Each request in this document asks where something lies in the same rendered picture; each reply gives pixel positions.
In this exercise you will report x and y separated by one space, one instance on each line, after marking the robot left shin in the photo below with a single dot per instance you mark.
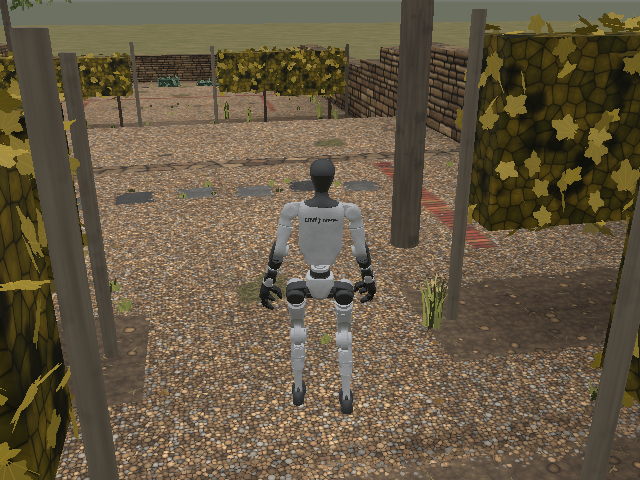
297 361

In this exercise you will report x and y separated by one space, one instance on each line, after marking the left robot foot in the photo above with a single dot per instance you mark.
298 397

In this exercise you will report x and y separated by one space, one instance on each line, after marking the robot left upper arm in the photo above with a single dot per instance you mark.
289 212

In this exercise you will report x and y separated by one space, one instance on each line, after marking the left robot forearm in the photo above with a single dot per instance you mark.
272 269

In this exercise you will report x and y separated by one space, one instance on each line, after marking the robot right hand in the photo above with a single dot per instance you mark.
370 287

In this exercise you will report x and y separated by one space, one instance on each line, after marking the right robot forearm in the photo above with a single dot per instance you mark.
366 267

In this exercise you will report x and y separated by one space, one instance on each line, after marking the robot left hand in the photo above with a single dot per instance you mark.
265 295

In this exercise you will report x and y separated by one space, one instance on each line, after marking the robot right upper arm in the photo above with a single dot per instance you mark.
352 213

